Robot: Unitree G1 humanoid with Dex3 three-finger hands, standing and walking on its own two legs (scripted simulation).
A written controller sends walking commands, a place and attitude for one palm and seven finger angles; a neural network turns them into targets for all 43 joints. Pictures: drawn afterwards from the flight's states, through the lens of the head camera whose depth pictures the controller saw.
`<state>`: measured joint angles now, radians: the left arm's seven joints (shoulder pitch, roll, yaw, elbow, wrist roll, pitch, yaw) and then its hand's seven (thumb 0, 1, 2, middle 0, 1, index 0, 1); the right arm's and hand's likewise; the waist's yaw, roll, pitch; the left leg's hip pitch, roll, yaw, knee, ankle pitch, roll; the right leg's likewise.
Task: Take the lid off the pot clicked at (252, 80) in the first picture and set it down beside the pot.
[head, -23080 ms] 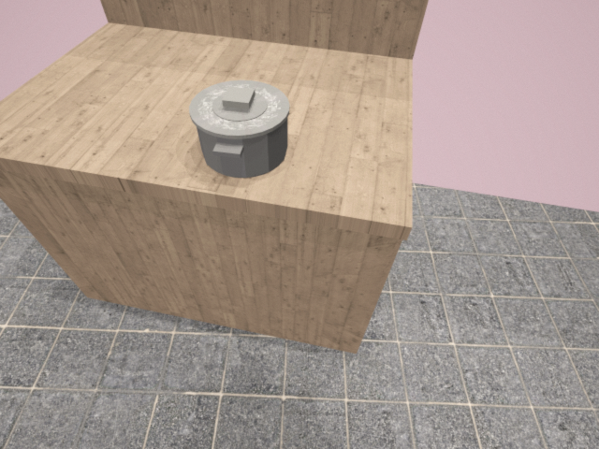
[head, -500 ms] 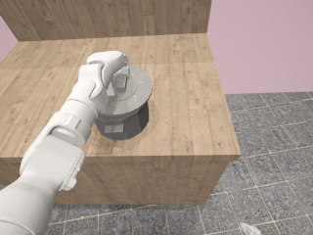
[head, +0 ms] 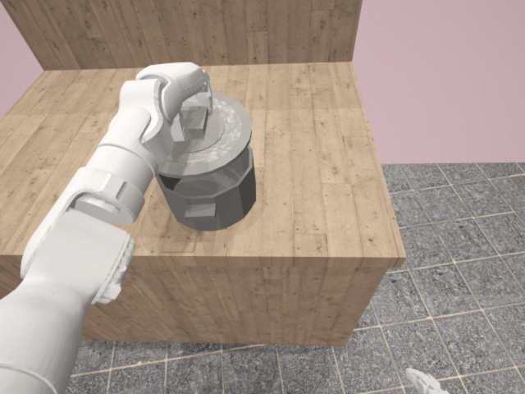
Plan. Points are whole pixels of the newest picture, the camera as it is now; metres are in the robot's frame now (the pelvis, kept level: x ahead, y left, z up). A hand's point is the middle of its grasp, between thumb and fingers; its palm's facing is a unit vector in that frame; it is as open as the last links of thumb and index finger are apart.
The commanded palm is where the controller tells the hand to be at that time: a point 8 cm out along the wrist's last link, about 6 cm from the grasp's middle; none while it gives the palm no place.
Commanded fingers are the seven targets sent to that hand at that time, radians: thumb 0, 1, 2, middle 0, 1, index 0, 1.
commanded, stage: lift the lid straight up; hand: left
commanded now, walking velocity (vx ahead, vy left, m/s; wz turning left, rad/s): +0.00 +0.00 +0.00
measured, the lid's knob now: (189, 120) +0.50 +0.11 +0.16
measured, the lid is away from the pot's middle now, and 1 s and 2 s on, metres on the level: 0.01 0.02 0.12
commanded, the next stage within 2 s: move the lid sideways beside the pot in 0.92 s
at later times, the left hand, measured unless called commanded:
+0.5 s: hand (174, 88) +0.48 +0.11 +0.23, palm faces -0.25 -0.04 -0.97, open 9.1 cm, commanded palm +0.47 +0.11 +0.30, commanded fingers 0.00 0.53 1.11 -0.71 -0.96 -0.68 -0.96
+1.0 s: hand (181, 73) +0.49 +0.10 +0.25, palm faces -0.24 -0.03 -0.97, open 9.0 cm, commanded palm +0.47 +0.10 +0.31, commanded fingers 0.00 0.53 1.11 -0.71 -0.96 -0.68 -0.96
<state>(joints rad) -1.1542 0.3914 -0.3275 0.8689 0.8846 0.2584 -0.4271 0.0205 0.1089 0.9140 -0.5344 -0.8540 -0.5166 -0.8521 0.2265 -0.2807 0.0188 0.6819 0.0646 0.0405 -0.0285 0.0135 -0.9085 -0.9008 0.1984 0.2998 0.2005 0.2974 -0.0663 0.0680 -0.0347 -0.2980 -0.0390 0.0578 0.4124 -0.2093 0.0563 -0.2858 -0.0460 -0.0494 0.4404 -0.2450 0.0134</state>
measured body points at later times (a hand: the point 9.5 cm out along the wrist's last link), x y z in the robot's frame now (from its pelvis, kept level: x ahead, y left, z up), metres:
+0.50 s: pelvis +0.00 +0.01 +0.00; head +0.03 -0.02 +0.45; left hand +0.49 +0.11 +0.28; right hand +0.10 -0.25 -0.13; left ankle +0.00 +0.09 -0.74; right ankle -0.02 -0.13 -0.74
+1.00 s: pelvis +0.00 +0.00 +0.00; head +0.03 -0.03 +0.45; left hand +0.50 +0.10 +0.30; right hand +0.10 -0.25 -0.13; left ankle +0.00 +0.09 -0.74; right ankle -0.02 -0.13 -0.74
